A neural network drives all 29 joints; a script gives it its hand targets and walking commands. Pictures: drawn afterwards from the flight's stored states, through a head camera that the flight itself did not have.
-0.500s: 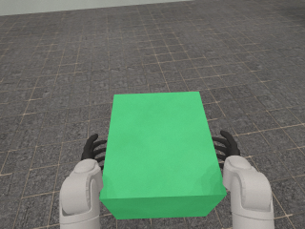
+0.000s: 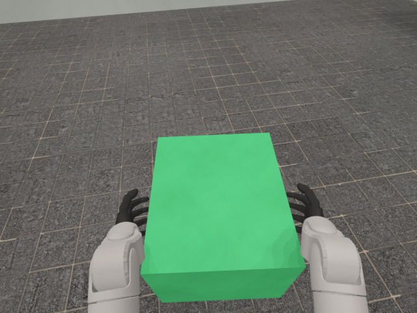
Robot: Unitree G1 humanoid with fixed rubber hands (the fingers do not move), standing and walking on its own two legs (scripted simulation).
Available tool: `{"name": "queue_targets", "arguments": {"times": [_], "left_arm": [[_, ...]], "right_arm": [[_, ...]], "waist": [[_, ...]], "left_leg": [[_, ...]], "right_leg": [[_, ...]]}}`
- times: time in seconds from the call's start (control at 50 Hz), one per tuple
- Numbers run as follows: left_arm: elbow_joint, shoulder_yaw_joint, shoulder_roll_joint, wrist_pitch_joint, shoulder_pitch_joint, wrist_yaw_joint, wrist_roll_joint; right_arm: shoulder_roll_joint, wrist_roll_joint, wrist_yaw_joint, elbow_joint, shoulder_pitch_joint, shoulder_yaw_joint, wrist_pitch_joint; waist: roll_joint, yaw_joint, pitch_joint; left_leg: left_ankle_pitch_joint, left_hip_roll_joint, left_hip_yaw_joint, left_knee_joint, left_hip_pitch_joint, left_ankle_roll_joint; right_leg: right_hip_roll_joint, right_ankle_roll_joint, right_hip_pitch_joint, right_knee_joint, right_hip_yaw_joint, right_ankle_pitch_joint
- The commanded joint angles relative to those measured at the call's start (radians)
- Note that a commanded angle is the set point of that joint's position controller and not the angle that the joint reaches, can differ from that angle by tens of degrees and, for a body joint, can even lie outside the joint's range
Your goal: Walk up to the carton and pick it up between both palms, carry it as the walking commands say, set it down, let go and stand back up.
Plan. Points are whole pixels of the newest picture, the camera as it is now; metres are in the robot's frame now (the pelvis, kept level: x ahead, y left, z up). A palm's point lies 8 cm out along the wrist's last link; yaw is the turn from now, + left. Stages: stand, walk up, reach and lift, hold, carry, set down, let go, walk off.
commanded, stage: carry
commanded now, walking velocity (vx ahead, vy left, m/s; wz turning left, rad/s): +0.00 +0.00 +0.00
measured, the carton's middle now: (217, 215) +0.34 +0.00 -0.03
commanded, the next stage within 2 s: hold in 1.50 s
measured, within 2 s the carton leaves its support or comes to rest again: neither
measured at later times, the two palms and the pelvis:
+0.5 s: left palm (129, 232) +0.26 +0.17 +0.05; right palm (311, 225) +0.27 -0.16 +0.05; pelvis +0.00 +0.00 +0.00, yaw +0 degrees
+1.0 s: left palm (130, 236) +0.26 +0.17 +0.03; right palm (308, 227) +0.27 -0.17 +0.03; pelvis +0.00 +0.00 +0.00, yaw +0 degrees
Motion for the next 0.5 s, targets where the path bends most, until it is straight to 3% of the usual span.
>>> {"name": "queue_targets", "arguments": {"times": [0.0,0.02,0.04,0.06,0.1,0.12,0.18,0.2,0.22,0.24,0.26,0.28,0.3,0.32,0.36,0.4,0.42,0.46,0.48], "left_arm": [[-0.107,-0.593,-0.841,-0.073,-0.506,-0.275,-0.305],[-0.138,-0.602,-0.854,-0.071,-0.504,-0.274,-0.317],[-0.006,-0.534,-0.792,-0.085,-0.486,-0.277,-0.264],[-0.15,-0.62,-0.886,-0.077,-0.495,-0.278,-0.32],[-0.027,-0.552,-0.809,-0.082,-0.49,-0.278,-0.274],[-0.07,-0.575,-0.84,-0.089,-0.478,-0.28,-0.288],[-0.065,-0.584,-0.834,-0.097,-0.506,-0.284,-0.283],[-0.082,-0.595,-0.858,-0.097,-0.517,-0.286,-0.293],[-0.002,-0.554,-0.805,-0.106,-0.505,-0.288,-0.257],[-0.051,-0.581,-0.835,-0.109,-0.505,-0.29,-0.277],[-0.03,-0.57,-0.831,-0.11,-0.488,-0.29,-0.266],[-0.059,-0.586,-0.831,-0.114,-0.522,-0.287,-0.273],[0.051,-0.53,-0.792,-0.127,-0.491,-0.295,-0.231],[-0.001,-0.565,-0.817,-0.128,-0.504,-0.297,-0.254],[0.001,-0.574,-0.825,-0.134,-0.507,-0.299,-0.257],[0.126,-0.512,-0.784,-0.165,-0.454,-0.31,-0.209],[0.03,-0.57,-0.824,-0.167,-0.49,-0.308,-0.245],[0.118,-0.521,-0.788,-0.195,-0.493,-0.318,-0.214],[0.161,-0.496,-0.761,-0.222,-0.494,-0.326,-0.191]], "right_arm": [[0.828,0.329,0.266,-0.114,-0.559,0.607,-0.068],[0.847,0.348,0.265,-0.152,-0.575,0.631,-0.067],[0.787,0.295,0.267,-0.015,-0.558,0.563,-0.079],[0.862,0.358,0.269,-0.197,-0.597,0.658,-0.076],[0.798,0.299,0.269,-0.04,-0.554,0.572,-0.076],[0.828,0.326,0.273,-0.102,-0.571,0.611,-0.087],[0.821,0.313,0.278,-0.077,-0.571,0.593,-0.096],[0.846,0.324,0.277,-0.105,-0.592,0.62,-0.094],[0.799,0.279,0.283,0.008,-0.543,0.562,-0.099],[0.825,0.305,0.283,-0.058,-0.572,0.594,-0.107],[0.826,0.302,0.284,-0.039,-0.559,0.6,-0.107],[0.833,0.303,0.287,-0.035,-0.554,0.594,-0.106],[0.785,0.272,0.295,0.046,-0.564,0.556,-0.121],[0.805,0.289,0.295,-0.008,-0.578,0.581,-0.126],[0.807,0.286,0.298,-0.007,-0.569,0.58,-0.134],[0.763,0.254,0.308,0.089,-0.558,0.541,-0.164],[0.797,0.277,0.311,0.027,-0.554,0.57,-0.166],[0.762,0.252,0.318,0.097,-0.572,0.529,-0.199],[0.743,0.227,0.323,0.145,-0.572,0.513,-0.223]], "waist": [[-0.048,0.003,-0.31],[-0.067,0.002,-0.319],[-0.053,0.002,-0.313],[-0.063,0.002,-0.309],[-0.058,0.001,-0.314],[-0.061,0.001,-0.318],[-0.015,0.002,-0.302],[-0.054,0.001,-0.286],[-0.05,-0.003,-0.268],[-0.029,0.0,-0.291],[-0.051,-0.001,-0.276],[-0.031,-0.001,-0.28],[-0.046,-0.002,-0.27],[-0.035,-0.001,-0.279],[-0.035,0.0,-0.281],[-0.065,-0.002,-0.29],[-0.024,-0.001,-0.279],[-0.02,-0.001,-0.299],[-0.07,-0.003,-0.294]], "left_leg": [[0.118,0.088,-0.102,-0.124,0.125,0.027],[0.156,0.081,-0.084,-0.107,0.138,0.022],[0.182,0.082,-0.084,-0.098,0.145,0.022],[0.166,0.08,-0.08,-0.096,0.138,0.023],[0.189,0.083,-0.086,-0.093,0.139,0.027],[0.2,0.083,-0.081,-0.086,0.148,0.023],[0.151,0.086,-0.093,-0.115,0.139,0.03],[0.118,0.086,-0.09,-0.121,0.127,0.031],[0.077,0.086,-0.094,-0.124,0.114,0.026],[0.06,0.09,-0.106,-0.136,0.117,0.034],[0.088,0.09,-0.099,-0.127,0.111,0.032],[0.088,0.086,-0.102,-0.134,0.114,0.034],[0.062,0.085,-0.097,-0.13,0.12,0.029],[0.066,0.091,-0.102,-0.14,0.126,0.029],[0.062,0.094,-0.101,-0.134,0.133,0.031],[0.089,0.089,-0.093,-0.116,0.141,0.033],[0.082,0.09,-0.1,-0.127,0.131,0.033],[0.061,0.092,-0.104,-0.134,0.135,0.036],[0.078,0.094,-0.101,-0.122,0.122,0.036]], "right_leg": [[-0.075,-0.049,0.047,-0.106,0.074,0.148],[-0.086,-0.046,0.049,-0.112,0.081,0.199],[-0.087,-0.05,0.043,-0.11,0.081,0.218],[-0.087,-0.053,0.033,-0.117,0.088,0.196],[-0.085,-0.044,0.048,-0.098,0.076,0.229],[-0.087,-0.048,0.044,-0.107,0.08,0.242],[-0.079,-0.047,0.028,-0.098,0.074,0.162],[-0.081,-0.045,0.019,-0.109,0.078,0.131],[-0.079,-0.05,0.001,-0.118,0.083,0.107],[-0.073,-0.052,0.017,-0.111,0.075,0.103],[-0.076,-0.048,0.024,-0.112,0.076,0.147],[-0.078,-0.049,0.02,-0.106,0.075,0.128],[-0.077,-0.051,0.003,-0.117,0.082,0.111],[-0.074,-0.048,0.009,-0.102,0.072,0.106],[-0.072,-0.049,0.007,-0.109,0.081,0.122],[-0.077,-0.048,0.013,-0.113,0.082,0.154],[-0.074,-0.049,0.004,-0.106,0.08,0.127],[-0.074,-0.051,0.029,-0.098,0.079,0.124],[-0.073,-0.05,0.034,-0.11,0.078,0.146]]}}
